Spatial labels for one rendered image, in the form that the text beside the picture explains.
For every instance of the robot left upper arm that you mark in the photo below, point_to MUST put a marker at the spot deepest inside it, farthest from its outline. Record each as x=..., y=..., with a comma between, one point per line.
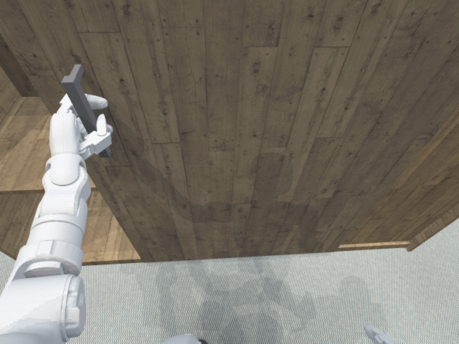
x=43, y=310

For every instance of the left robot forearm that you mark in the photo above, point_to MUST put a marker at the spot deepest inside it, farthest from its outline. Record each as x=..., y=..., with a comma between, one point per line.
x=55, y=239

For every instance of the right robot hand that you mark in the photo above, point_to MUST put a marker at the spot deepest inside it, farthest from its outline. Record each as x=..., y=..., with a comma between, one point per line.
x=378, y=336

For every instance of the handle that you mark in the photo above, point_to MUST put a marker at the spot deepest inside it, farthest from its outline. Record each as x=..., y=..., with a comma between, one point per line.
x=78, y=99

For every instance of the wardrobe door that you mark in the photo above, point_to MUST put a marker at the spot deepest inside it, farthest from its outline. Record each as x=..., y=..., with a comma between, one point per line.
x=426, y=189
x=246, y=128

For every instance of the left robot hand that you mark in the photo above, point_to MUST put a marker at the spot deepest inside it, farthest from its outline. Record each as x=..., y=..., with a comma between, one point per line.
x=66, y=131

